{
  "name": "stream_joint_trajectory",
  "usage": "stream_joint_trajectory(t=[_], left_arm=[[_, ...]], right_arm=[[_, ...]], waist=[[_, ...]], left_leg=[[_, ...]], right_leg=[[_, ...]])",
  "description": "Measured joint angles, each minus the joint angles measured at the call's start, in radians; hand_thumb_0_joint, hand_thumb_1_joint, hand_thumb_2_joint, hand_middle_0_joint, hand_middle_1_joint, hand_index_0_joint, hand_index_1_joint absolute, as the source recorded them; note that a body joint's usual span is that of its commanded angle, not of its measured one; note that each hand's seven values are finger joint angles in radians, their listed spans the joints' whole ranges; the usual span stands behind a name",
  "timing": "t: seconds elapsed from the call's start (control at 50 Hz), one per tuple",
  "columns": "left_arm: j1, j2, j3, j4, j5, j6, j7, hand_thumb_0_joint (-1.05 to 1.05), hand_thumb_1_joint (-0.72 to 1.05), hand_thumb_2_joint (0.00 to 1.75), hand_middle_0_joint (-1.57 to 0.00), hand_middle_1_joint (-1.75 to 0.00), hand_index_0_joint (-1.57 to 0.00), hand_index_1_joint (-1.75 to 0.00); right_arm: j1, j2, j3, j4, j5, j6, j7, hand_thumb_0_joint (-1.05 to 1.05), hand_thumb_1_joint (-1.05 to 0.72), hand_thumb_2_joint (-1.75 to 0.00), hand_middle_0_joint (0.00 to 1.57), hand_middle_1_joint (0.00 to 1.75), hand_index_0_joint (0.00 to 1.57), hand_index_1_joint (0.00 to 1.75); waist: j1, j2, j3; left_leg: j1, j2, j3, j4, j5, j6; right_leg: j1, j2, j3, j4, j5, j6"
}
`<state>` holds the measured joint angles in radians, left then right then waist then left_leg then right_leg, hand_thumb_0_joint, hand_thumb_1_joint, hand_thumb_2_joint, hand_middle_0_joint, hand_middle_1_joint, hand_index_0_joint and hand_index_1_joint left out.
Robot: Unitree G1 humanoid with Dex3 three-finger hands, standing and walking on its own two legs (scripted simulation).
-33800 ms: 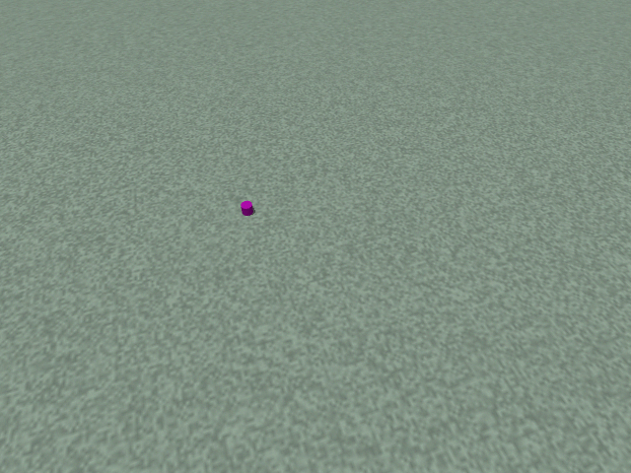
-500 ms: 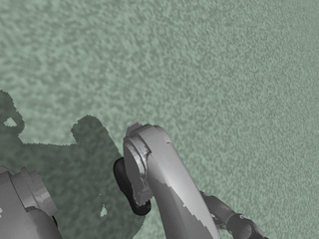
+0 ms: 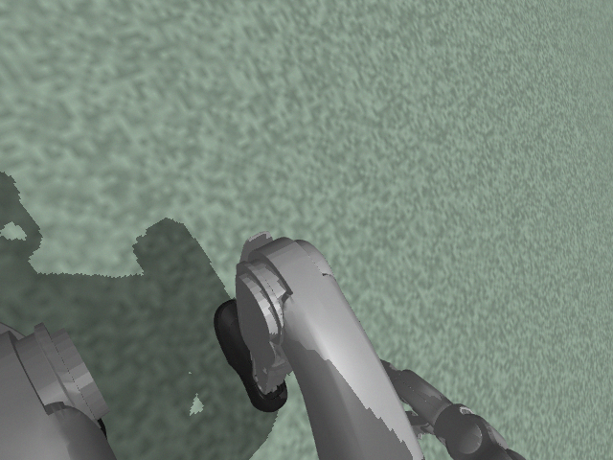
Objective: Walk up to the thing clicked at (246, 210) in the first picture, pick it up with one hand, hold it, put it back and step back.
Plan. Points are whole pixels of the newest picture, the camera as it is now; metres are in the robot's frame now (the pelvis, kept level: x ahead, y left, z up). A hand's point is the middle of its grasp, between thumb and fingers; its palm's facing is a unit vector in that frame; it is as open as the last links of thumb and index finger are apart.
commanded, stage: close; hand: left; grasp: from above
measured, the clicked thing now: out of the picture +0.45 +0.39 -0.28
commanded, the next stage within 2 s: settle in 1.32 s
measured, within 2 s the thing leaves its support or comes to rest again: leaves its support in 1.62 s
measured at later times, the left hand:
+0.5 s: hand out of the picture +0.43 +0.38 -0.25, palm faces -0.43 -0.18 -0.88, open 11.7 cm
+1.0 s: hand out of the picture +0.43 +0.38 -0.25, palm faces -0.41 -0.19 -0.89, open 9.3 cm
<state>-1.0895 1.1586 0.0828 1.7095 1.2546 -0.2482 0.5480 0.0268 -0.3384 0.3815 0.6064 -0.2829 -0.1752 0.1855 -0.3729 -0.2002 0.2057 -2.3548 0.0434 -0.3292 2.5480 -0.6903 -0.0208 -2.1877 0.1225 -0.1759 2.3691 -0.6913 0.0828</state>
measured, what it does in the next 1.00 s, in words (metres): stands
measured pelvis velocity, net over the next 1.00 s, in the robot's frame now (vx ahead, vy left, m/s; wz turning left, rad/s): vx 0.00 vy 0.00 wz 0.00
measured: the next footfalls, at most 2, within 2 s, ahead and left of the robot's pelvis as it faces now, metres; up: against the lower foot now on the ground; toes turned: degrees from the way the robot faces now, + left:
none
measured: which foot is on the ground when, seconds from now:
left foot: down 0.00-1.00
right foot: down 0.00-1.00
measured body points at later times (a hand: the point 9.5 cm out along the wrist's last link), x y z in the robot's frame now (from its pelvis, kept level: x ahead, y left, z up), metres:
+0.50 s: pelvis +0.00 +0.00 +0.00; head +0.27 +0.15 +0.32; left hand +0.45 +0.39 -0.20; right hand +0.09 -0.24 -0.06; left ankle +0.07 +0.14 -0.27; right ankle +0.12 -0.12 -0.27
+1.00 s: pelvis +0.00 +0.00 +0.00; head +0.27 +0.16 +0.32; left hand +0.45 +0.38 -0.20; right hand +0.10 -0.24 -0.06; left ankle +0.07 +0.14 -0.27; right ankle +0.12 -0.12 -0.27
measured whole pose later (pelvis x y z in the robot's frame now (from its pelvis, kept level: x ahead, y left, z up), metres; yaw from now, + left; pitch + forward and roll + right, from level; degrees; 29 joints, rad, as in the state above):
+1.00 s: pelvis +0.00 +0.00 +0.00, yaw +0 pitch +26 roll -16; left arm -1.07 1.14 0.10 1.69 1.25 -0.25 0.55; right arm 0.03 -0.34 0.38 0.61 -0.29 -0.18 0.19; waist -0.36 -0.20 0.20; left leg -2.36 0.05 -0.33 2.55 -0.69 -0.02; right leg -2.19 0.12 -0.18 2.37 -0.69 0.08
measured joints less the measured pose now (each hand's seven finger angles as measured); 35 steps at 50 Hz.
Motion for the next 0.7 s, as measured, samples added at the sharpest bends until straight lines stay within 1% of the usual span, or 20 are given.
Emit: stream_joint_trajectory(t=[0.12,0.22,0.38,0.52,0.64,0.7], left_arm=[[0.013,-0.01,0.014,-0.024,-0.005,-0.003,-0.002,0.0,-0.3,0.79,-0.18,-0.98,-0.22,-0.94],[0.023,-0.013,0.02,-0.016,-0.003,0.001,-0.004,0.01,-0.25,0.75,-0.21,-0.95,-0.25,-0.91],[0.022,-0.019,0.017,-0.023,-0.006,-0.002,-0.002,0.01,-0.18,0.69,-0.27,-0.89,-0.32,-0.85],[0.014,-0.013,0.005,-0.015,-0.012,0.0,-0.015,0.01,-0.09,0.63,-0.33,-0.84,-0.38,-0.79],[0.016,-0.013,0.01,-0.02,-0.007,-0.009,-0.012,0.01,-0.02,0.58,-0.39,-0.79,-0.44,-0.75],[0.024,-0.013,0.019,-0.019,-0.005,-0.011,-0.008,0.01,0.01,0.56,-0.42,-0.77,-0.47,-0.72]], right_arm=[[0.009,0.002,0.009,0.002,-0.001,0.003,0.004,0.0,-0.9,-0.9,0.2,0.3,0.2,0.3],[0.012,0.002,0.005,0.0,0.0,0.003,0.006,0.0,-0.89,-0.9,0.2,0.3,0.2,0.3],[0.008,-0.002,0.003,0.001,0.0,0.002,0.008,0.0,-0.89,-0.9,0.2,0.3,0.2,0.3],[0.003,-0.001,-0.002,0.0,0.002,-0.002,0.002,0.0,-0.89,-0.9,0.2,0.3,0.2,0.3],[0.005,0.002,0.002,0.004,0.001,0.0,0.003,0.0,-0.89,-0.9,0.2,0.3,0.2,0.3],[0.003,0.001,0.003,0.004,0.0,0.003,0.003,0.0,-0.89,-0.9,0.2,0.3,0.2,0.3]], waist=[[0.002,-0.002,-0.007],[-0.001,0.001,-0.009],[0.006,0.004,-0.009],[0.008,0.006,-0.001],[0.006,0.0,-0.005],[0.006,-0.001,-0.005]], left_leg=[[0.005,0.002,-0.004,-0.002,-0.007,-0.004],[0.005,0.0,-0.007,0.0,-0.005,-0.005],[0.002,0.001,-0.001,0.0,0.003,-0.004],[0.002,0.003,0.004,-0.001,0.001,0.0],[0.006,0.002,-0.002,-0.001,-0.005,-0.005],[0.006,0.002,-0.005,0.0,-0.006,-0.006]], right_leg=[[0.003,-0.001,-0.003,-0.003,-0.002,-0.001],[0.003,-0.002,-0.007,-0.002,-0.001,-0.001],[-0.002,-0.002,-0.002,0.002,0.005,-0.002],[-0.002,-0.002,0.002,0.001,0.004,-0.001],[0.001,-0.003,-0.002,0.0,0.0,0.0],[0.002,-0.003,-0.005,0.0,-0.001,0.0]])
